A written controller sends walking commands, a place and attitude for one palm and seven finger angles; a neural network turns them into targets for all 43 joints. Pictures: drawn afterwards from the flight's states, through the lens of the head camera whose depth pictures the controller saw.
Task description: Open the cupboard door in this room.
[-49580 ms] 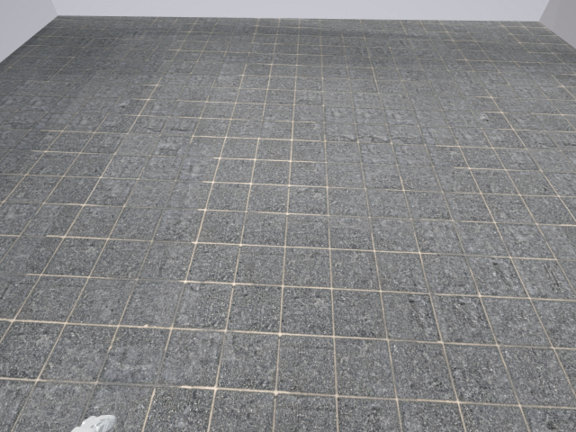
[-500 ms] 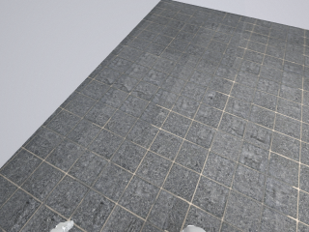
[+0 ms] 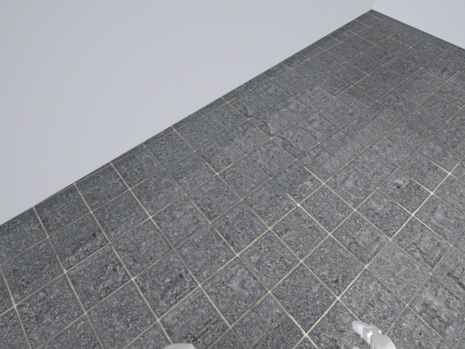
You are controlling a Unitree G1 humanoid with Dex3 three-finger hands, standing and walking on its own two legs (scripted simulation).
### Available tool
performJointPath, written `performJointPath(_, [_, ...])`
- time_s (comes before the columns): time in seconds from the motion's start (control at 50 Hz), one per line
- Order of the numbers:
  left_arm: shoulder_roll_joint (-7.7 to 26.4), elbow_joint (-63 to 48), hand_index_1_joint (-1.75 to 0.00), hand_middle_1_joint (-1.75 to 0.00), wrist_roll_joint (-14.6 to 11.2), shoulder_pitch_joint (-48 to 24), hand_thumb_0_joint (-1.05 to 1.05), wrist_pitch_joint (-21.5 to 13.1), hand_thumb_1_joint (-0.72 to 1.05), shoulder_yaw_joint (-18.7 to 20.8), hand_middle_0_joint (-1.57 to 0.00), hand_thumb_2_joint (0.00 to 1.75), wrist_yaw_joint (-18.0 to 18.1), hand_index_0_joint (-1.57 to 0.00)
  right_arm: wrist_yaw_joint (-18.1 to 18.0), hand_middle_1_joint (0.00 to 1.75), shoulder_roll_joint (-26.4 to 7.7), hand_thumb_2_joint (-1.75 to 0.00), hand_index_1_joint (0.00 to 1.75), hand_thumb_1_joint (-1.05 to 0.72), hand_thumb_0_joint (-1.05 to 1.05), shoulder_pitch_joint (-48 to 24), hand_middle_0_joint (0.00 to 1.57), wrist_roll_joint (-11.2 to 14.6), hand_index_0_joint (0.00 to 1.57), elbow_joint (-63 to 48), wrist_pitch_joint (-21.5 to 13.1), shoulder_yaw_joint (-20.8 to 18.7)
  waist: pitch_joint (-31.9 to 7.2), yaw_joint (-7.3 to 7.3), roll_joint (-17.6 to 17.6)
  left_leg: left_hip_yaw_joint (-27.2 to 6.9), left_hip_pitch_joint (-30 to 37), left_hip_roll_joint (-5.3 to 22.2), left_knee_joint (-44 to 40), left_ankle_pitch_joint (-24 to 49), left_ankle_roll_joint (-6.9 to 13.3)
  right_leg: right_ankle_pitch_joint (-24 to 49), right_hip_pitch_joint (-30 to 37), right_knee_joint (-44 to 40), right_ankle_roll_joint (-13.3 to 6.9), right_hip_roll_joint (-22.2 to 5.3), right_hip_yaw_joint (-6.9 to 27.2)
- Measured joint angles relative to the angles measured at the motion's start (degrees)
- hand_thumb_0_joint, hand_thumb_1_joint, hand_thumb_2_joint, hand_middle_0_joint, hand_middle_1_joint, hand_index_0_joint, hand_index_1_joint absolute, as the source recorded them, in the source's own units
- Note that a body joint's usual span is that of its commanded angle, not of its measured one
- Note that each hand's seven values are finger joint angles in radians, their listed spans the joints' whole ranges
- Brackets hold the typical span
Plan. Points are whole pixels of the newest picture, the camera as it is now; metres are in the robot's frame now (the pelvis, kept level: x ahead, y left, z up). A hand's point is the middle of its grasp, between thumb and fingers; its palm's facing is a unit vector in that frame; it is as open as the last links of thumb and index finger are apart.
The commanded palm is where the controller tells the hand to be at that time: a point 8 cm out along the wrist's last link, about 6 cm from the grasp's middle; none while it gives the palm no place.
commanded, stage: turn to face it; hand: left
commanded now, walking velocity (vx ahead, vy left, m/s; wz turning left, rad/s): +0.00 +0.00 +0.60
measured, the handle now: out of the picture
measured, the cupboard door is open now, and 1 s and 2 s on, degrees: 49 49 49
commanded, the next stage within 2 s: none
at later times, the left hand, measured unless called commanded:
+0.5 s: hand out of the picture +0.08 +0.16 -0.13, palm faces +0.27 -0.92 -0.29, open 7.4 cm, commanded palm none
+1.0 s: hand out of the picture -0.03 +0.19 -0.15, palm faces +0.60 -0.75 -0.27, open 7.4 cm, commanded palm none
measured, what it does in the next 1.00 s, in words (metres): steps on the spot, turning left: right foot, then left foot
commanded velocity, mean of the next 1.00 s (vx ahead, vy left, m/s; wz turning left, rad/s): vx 0.00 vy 0.00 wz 0.60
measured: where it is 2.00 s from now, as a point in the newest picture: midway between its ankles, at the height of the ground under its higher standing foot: outside the picture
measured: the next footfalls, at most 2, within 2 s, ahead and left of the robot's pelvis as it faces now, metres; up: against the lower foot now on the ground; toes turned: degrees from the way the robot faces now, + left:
right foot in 0.36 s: +0.08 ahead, -0.15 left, +0.00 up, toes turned +8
left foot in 0.78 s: +0.01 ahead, +0.07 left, +0.00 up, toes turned +34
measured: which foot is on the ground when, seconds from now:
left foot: down 0.00-0.36, up 0.38-0.76, down 0.78-1.00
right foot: up 0.00-0.34, down 0.36-0.78, up 0.80-1.00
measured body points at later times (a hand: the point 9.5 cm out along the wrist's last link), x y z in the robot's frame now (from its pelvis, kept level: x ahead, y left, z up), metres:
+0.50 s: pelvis +0.03 -0.06 +0.02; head +0.08 -0.08 +0.46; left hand +0.06 +0.21 -0.11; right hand +0.16 -0.30 -0.15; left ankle -0.04 +0.07 -0.63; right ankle +0.04 -0.15 -0.72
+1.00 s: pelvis +0.03 -0.04 +0.01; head +0.07 +0.00 +0.46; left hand -0.06 +0.22 -0.13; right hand +0.27 -0.19 -0.12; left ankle -0.02 +0.05 -0.72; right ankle +0.11 -0.18 -0.66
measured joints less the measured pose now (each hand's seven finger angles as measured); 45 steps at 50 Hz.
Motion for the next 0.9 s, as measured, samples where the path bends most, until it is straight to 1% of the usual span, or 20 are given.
performJointPath(0.04, [1.37,0.60,-0.30,-0.30,-0.01,-0.97,0.00,1.68,0.91,0.44,-0.21,0.90,0.20,-0.21,-0.30,0.30,0.50,-0.90,0.30,-0.91,0.00,-0.11,0.20,-0.10,0.20,-0.57,-0.88,0.23,0.37,0.22,-1.01,-0.75,-1.33,-0.82,3.12,-2.83,1.89,-5.84,-4.87,11.20,1.50,0.78,6.03])
performJointPath(0.06, [1.79,0.92,-0.30,-0.30,0.02,-1.60,0.00,2.35,0.91,0.67,-0.21,0.90,0.39,-0.21,-0.59,0.30,0.68,-0.90,0.30,-0.91,0.00,0.28,0.20,-0.16,0.20,-0.77,-1.11,0.42,0.23,0.22,-0.97,-1.41,-1.44,-0.94,3.32,-4.22,2.12,-6.77,-7.09,15.71,2.01,1.72,8.47])
performJointPath(0.1, [2.32,1.14,-0.29,-0.30,0.06,-3.08,0.01,2.97,0.91,1.10,-0.21,0.90,0.39,-0.21,-1.24,0.30,0.93,-0.90,0.30,-0.91,0.00,1.26,0.20,-0.31,0.20,-0.78,-1.24,0.63,-0.09,0.09,-0.53,-2.94,-1.00,-1.17,1.57,-4.34,1.89,-4.79,-10.64,21.38,2.73,3.05,11.90])
performJointPath(0.14, [2.57,0.53,-0.29,-0.30,0.07,-4.40,0.01,2.86,0.91,1.31,-0.20,0.90,0.12,-0.20,-1.60,0.30,1.02,-0.90,0.30,-0.91,0.00,2.18,0.21,-0.36,0.20,-0.33,-1.21,0.82,-0.18,0.11,0.01,-4.29,-0.14,-1.36,-1.17,-2.53,1.19,-1.66,-12.79,22.82,3.19,3.67,14.06])
performJointPath(0.2, [2.49,-0.90,-0.29,-0.30,-0.05,-5.76,0.01,2.32,0.91,1.22,-0.20,0.90,-0.08,-0.20,-1.64,0.30,1.00,-0.90,0.30,-0.91,0.00,3.50,0.21,-0.41,0.20,0.48,-1.09,0.85,-0.38,-0.05,1.16,-6.11,0.83,-1.36,-4.05,-0.80,1.09,0.45,-13.38,19.06,3.53,4.38,15.66])
performJointPath(0.3, [1.82,-2.73,-0.29,-0.30,-0.33,-7.76,0.00,1.75,0.91,0.75,-0.20,0.90,-0.13,-0.20,-1.46,0.30,0.84,-0.90,0.30,-0.91,0.00,5.58,0.21,-0.59,0.20,1.30,-0.47,0.26,-0.58,-1.51,3.10,-9.47,0.58,-1.37,-4.22,-0.50,-0.43,0.87,-9.23,5.95,3.26,6.43,15.76])
performJointPath(0.34, [1.42,-3.46,-0.29,-0.30,-0.45,-8.08,0.00,1.07,0.91,0.42,-0.20,0.90,-0.19,-0.20,-1.48,0.30,0.57,-0.90,0.30,-0.91,0.00,6.42,0.21,-0.41,0.20,1.58,-0.01,-0.15,-0.86,-2.01,3.84,-10.98,-0.39,-1.64,-2.30,-1.42,-1.38,4.85,-5.34,-2.76,2.88,7.55,15.02])
performJointPath(0.36, [1.23,-3.91,-0.29,-0.30,-0.29,-7.90,0.00,0.43,0.91,0.23,-0.20,0.90,-0.14,-0.20,-1.42,0.30,0.33,-0.90,0.30,-0.91,0.00,6.92,0.21,-0.16,0.20,1.68,0.21,-0.41,-1.24,-2.02,4.02,-11.57,-1.33,-1.99,-0.44,-2.35,-1.73,7.36,-3.51,-6.95,1.70,7.59,14.53])
performJointPath(0.4, [-0.03,-3.98,-0.29,-0.30,0.09,-8.04,0.00,-0.45,0.91,-0.36,-0.20,0.90,0.19,-0.20,-1.43,0.30,-0.59,-0.90,0.30,-0.91,0.00,6.74,0.21,0.04,0.20,2.44,0.85,-1.15,-0.66,-2.29,5.28,-11.52,-4.82,-2.53,10.11,-11.50,-1.95,6.63,-3.12,-5.82,-1.38,7.44,12.85])
performJointPath(0.42, [-0.59,-4.02,-0.29,-0.30,0.09,-7.81,0.00,-0.63,0.91,-0.71,-0.20,0.90,0.34,-0.20,-1.41,0.30,-0.93,-0.90,0.30,-0.91,0.00,6.60,0.21,0.01,0.20,2.83,1.24,-1.39,-0.47,-2.38,5.34,-10.64,-6.88,-2.91,17.00,-13.87,-2.07,5.98,-2.56,-5.74,-2.24,6.93,12.15])
performJointPath(0.46, [-1.62,-3.89,-0.29,-0.30,0.00,-7.03,0.00,-0.44,0.91,-1.12,-0.20,0.90,0.64,-0.20,-1.15,0.30,-1.40,-0.90,0.30,-0.91,0.00,6.28,0.21,-0.02,0.20,3.34,1.84,-1.74,-0.28,-2.66,5.23,-8.51,-10.10,-2.63,28.01,-13.12,-2.62,5.89,-0.76,-7.34,-2.88,6.09,10.77])
performJointPath(0.52, [-2.60,-3.28,-0.29,-0.30,-0.05,-5.80,0.00,-0.28,0.90,-1.50,-0.20,0.90,0.85,-0.21,-0.68,0.30,-1.32,-0.90,0.30,-0.91,0.00,5.90,0.20,0.02,0.20,3.53,2.14,-1.66,-0.34,-3.27,4.35,-6.03,-11.84,-1.09,33.06,-10.07,-3.67,6.90,1.69,-10.49,-2.95,5.03,8.37])
performJointPath(0.58, [-3.14,-2.70,-0.29,-0.30,0.02,-4.88,0.00,-0.41,0.90,-1.71,-0.21,0.90,0.82,-0.21,-0.39,0.30,-0.84,-0.90,0.30,-0.91,0.00,5.43,0.20,0.11,0.20,3.60,2.30,-1.41,-0.19,-3.18,3.16,-4.44,-10.88,0.17,29.14,-9.56,-4.25,7.18,3.33,-12.21,-2.98,4.03,5.71])
performJointPath(0.66, [-2.55,-2.28,-0.30,-0.30,0.27,-3.87,0.00,-0.62,0.91,-1.10,-0.21,0.90,0.85,-0.21,-0.19,0.30,-0.19,-0.90,0.30,-0.91,0.00,4.00,0.20,0.18,0.20,3.46,2.26,-0.93,0.39,-1.88,1.84,-2.51,-7.62,0.93,18.94,-10.68,-3.95,6.15,3.91,-11.52,-2.69,2.78,2.41])
performJointPath(0.74, [-0.69,-1.41,-0.30,-0.30,0.40,-2.57,0.00,-0.41,0.91,-0.26,-0.21,0.90,0.49,-0.21,-0.13,0.30,0.41,-0.90,0.30,-0.91,0.00,2.19,0.20,0.26,0.20,2.17,1.39,-0.30,0.85,-0.63,0.44,-0.27,-2.75,0.36,7.00,-8.84,-2.65,3.52,3.15,-7.52,-1.69,1.01,-0.47])
performJointPath(0.76, [-0.12,-1.18,-0.30,-0.30,0.25,-1.95,0.00,-0.28,0.91,-0.01,-0.21,0.90,0.36,-0.21,-0.06,0.30,0.41,-0.90,0.30,-0.91,0.00,1.94,0.20,0.18,0.20,1.57,0.96,-0.15,0.65,-0.53,0.14,0.27,-0.86,0.02,2.77,-5.71,-2.09,2.31,2.47,-5.38,-1.23,0.36,-0.99])
performJointPath(0.78, [0.34,-1.01,-0.30,-0.30,0.04,-1.25,0.00,0.03,0.91,0.28,-0.21,0.90,0.18,-0.21,0.02,0.30,0.17,-0.90,0.30,-0.91,0.00,1.84,0.20,0.00,0.20,0.85,0.32,-0.09,0.09,-0.60,0.37,-0.20,0.01,0.04,0.08,-0.91,-0.40,1.07,0.79,-1.72,-0.54,-0.08,-0.98])
performJointPath(0.8, [1.08,-0.55,-0.30,-0.30,-0.11,-1.38,0.00,0.72,0.91,0.54,-0.21,0.90,0.15,-0.21,-0.13,0.30,0.36,-0.90,0.30,-0.91,0.00,1.46,0.20,-0.13,0.20,0.44,-0.27,-0.13,0.23,-0.63,-0.21,-0.53,-0.88,-0.54,1.55,-0.85,0.99,-2.73,-1.59,3.74,0.50,-0.34,1.37])
performJointPath(0.84, [2.19,0.27,-0.29,-0.30,-0.02,-2.15,0.00,2.37,0.91,0.93,-0.21,0.90,0.48,-0.21,-0.61,0.30,0.70,-0.90,0.30,-0.91,0.00,1.39,0.20,-0.23,0.20,-0.15,-1.06,0.19,0.36,-0.46,-0.58,-1.49,-1.58,-1.06,3.32,-3.56,2.31,-7.19,-6.53,14.39,1.71,1.36,7.44])
performJointPath(0.9, [2.91,0.63,-0.29,-0.30,0.00,-3.62,0.00,3.11,0.91,1.42,-0.20,0.90,0.39,-0.20,-1.49,0.30,0.95,-0.90,0.30,-0.91,0.00,2.43,0.20,-0.40,0.20,-0.25,-1.24,0.53,-0.20,-0.37,-0.07,-3.56,-0.62,-1.44,0.47,-3.06,2.01,-3.77,-11.62,22.22,2.74,3.34,12.52])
